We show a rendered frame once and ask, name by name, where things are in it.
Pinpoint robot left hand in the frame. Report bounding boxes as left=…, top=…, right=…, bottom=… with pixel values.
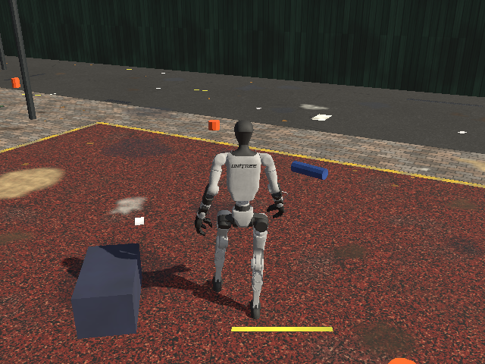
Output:
left=195, top=216, right=212, bottom=236

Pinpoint right robot upper arm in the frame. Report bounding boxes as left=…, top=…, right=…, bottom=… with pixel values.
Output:
left=259, top=153, right=280, bottom=194

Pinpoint robot right forearm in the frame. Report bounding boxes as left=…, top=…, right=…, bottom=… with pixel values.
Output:
left=271, top=182, right=283, bottom=208

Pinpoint robot left foot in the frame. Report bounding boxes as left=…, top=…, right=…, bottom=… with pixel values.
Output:
left=212, top=276, right=223, bottom=292

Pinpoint robot left forearm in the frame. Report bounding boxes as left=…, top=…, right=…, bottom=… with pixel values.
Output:
left=197, top=184, right=214, bottom=219

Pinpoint robot left thigh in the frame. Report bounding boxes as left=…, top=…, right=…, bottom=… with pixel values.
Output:
left=217, top=210, right=233, bottom=249

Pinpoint left robot upper arm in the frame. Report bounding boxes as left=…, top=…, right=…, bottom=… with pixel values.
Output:
left=207, top=152, right=228, bottom=196

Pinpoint robot right hand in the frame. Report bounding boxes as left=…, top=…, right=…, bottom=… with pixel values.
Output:
left=267, top=204, right=285, bottom=218

